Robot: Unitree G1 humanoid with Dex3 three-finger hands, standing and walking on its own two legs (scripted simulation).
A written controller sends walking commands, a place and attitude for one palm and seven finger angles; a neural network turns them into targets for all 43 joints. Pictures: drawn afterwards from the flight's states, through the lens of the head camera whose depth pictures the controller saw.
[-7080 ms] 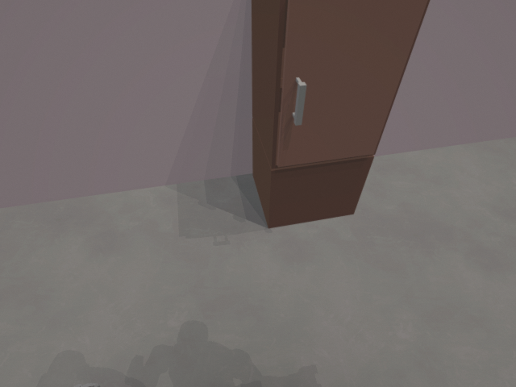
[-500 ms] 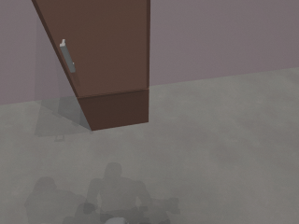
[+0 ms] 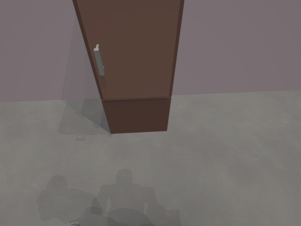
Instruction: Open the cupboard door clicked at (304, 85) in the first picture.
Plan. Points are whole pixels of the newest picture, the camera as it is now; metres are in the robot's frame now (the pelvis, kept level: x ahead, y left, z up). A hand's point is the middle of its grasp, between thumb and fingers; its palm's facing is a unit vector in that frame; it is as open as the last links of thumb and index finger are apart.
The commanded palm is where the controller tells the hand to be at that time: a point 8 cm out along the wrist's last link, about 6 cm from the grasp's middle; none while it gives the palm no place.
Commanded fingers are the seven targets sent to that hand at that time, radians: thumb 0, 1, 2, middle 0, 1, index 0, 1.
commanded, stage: take the last steps up to it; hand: left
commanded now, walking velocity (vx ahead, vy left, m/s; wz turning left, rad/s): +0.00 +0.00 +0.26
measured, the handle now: (99, 60) +0.84 +0.28 -0.05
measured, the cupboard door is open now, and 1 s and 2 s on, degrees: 0 0 0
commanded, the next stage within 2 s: come to a stop and stand still in 1.08 s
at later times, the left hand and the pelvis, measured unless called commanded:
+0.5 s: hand out of the picture -0.08 +0.18 -0.17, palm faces +0.24 -0.95 -0.18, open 7.3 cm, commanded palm none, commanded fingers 0.00 0.90 0.90 -0.20 -0.30 -0.20 -0.30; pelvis +0.04 +0.03 +0.00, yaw +7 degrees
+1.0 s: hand (87, 176) +0.30 +0.24 -0.17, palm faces +0.04 -0.98 -0.20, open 7.4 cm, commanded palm none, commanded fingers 0.00 0.90 0.90 -0.20 -0.30 -0.20 -0.30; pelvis +0.20 +0.05 -0.01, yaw +4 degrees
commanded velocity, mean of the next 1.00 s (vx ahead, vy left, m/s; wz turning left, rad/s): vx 0.28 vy -0.01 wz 0.01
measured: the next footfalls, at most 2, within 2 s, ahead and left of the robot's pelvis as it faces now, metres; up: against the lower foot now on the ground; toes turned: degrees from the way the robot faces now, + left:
right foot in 0.06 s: +0.03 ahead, -0.13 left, +0.00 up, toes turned -3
left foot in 0.52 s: +0.09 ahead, +0.17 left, +0.00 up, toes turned +15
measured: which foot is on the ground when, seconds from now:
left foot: down 0.00-0.06, up 0.08-0.50, down 0.52-1.00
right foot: up 0.00-0.04, down 0.06-0.52, up 0.54-1.00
